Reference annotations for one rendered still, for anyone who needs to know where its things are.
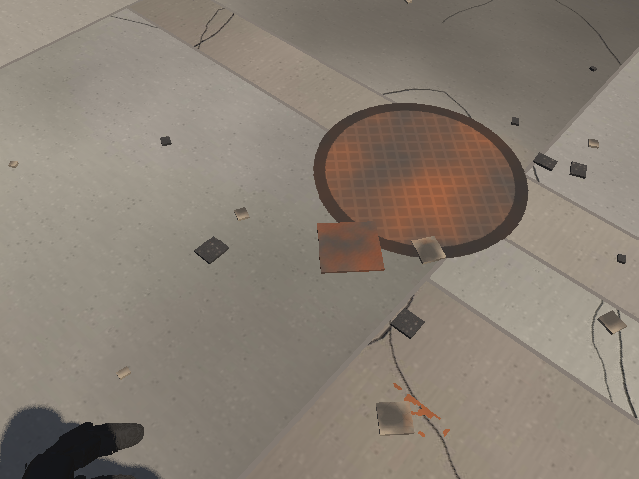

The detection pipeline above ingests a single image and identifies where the left robot hand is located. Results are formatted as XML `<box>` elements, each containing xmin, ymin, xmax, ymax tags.
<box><xmin>22</xmin><ymin>422</ymin><xmax>144</xmax><ymax>479</ymax></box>

